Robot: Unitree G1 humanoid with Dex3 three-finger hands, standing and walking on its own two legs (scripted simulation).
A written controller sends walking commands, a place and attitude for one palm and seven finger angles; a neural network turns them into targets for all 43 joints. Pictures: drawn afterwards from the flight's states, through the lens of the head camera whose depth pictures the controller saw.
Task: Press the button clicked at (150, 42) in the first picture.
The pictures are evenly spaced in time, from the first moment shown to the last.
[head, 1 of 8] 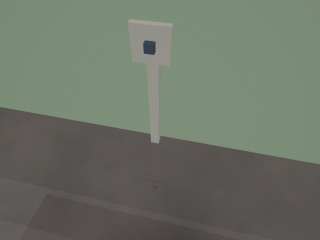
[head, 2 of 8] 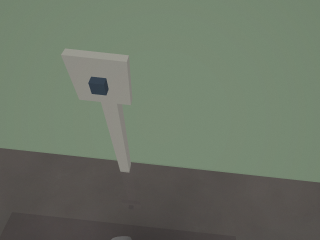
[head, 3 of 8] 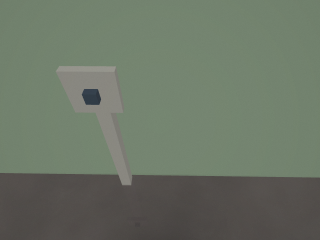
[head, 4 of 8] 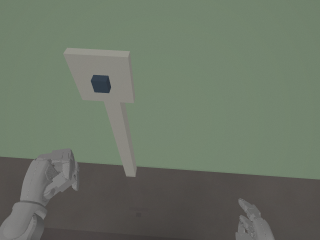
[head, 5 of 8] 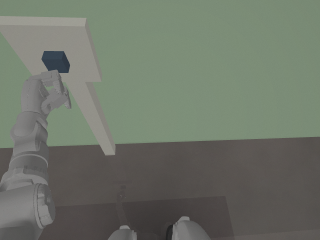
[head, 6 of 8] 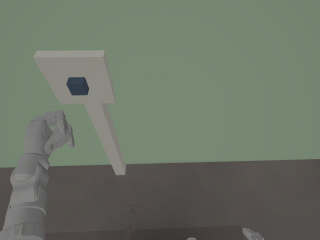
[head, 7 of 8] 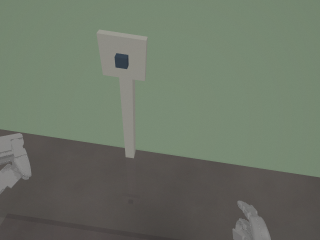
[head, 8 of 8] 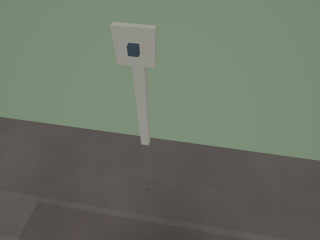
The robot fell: no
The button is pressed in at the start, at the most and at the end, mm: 0 14 0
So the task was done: yes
